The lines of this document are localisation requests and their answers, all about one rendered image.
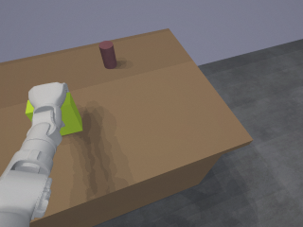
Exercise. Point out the left robot forearm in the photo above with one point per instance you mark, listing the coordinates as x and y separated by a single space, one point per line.
37 152

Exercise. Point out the robot left upper arm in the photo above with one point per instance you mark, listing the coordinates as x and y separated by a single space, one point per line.
24 196

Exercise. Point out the table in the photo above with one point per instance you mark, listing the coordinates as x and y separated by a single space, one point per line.
152 126

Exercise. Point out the robot left hand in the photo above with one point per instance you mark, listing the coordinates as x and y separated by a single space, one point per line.
52 93

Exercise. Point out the sponge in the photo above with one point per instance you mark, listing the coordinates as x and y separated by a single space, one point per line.
70 115

